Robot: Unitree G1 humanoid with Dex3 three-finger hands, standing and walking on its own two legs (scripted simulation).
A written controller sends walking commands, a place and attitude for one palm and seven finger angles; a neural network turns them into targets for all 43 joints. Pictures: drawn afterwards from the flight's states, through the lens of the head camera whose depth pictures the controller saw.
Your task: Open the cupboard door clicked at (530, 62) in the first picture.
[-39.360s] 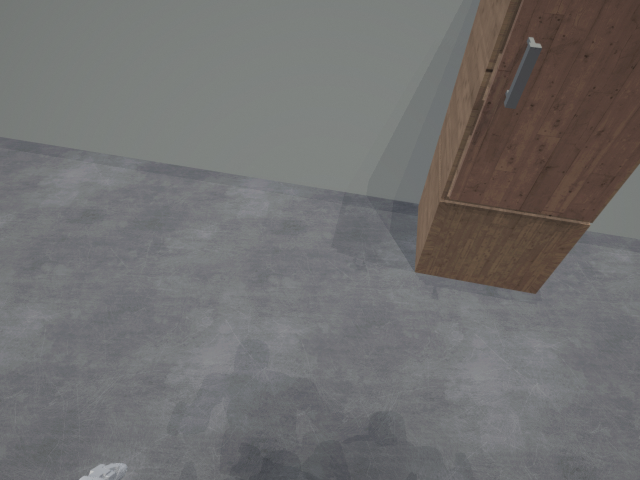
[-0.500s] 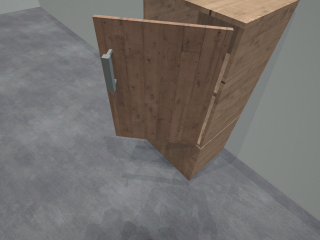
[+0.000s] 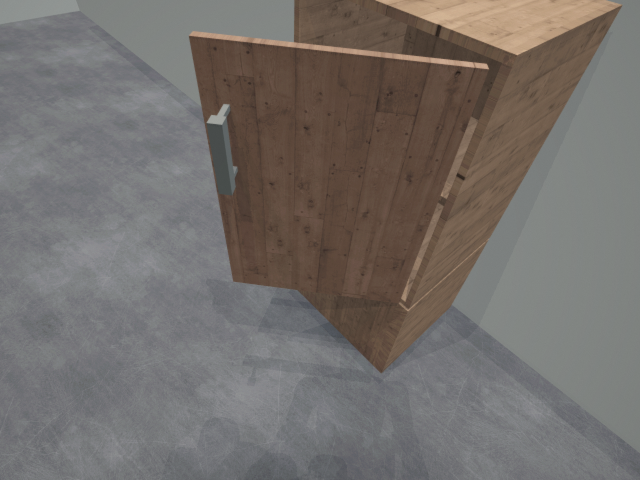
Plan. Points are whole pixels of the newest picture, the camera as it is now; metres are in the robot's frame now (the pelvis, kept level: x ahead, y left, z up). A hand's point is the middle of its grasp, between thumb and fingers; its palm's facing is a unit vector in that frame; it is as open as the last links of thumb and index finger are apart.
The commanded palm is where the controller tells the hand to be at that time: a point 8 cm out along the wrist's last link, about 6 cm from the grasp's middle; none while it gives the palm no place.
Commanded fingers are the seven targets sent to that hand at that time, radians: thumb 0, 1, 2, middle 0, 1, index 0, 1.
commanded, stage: come to a stop and stand still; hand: left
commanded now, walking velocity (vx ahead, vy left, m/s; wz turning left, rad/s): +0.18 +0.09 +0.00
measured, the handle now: (226, 150) +0.59 +0.21 +0.09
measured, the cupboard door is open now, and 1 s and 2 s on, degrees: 41 41 41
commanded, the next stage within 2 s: look again from close up in 0.98 s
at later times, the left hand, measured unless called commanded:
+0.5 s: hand out of the picture +0.09 +0.17 -0.17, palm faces +0.04 -0.97 -0.22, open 7.3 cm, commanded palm none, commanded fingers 0.00 0.90 0.90 -0.20 -0.30 -0.20 -0.30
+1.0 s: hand out of the picture -0.01 +0.20 -0.17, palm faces +0.04 -0.98 -0.21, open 7.4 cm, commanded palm none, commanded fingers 0.00 0.90 0.90 -0.20 -0.30 -0.20 -0.30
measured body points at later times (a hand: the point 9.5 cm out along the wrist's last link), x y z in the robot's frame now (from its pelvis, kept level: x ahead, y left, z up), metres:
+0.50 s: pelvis +0.04 -0.01 +0.00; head +0.06 -0.01 +0.45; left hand +0.09 +0.22 -0.15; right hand +0.04 -0.23 -0.16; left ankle +0.00 +0.10 -0.73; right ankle +0.04 -0.10 -0.73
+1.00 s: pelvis -0.01 +0.02 +0.01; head -0.01 +0.02 +0.46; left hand -0.01 +0.26 -0.15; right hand +0.03 -0.21 -0.14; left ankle +0.01 +0.11 -0.73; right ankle +0.04 -0.10 -0.73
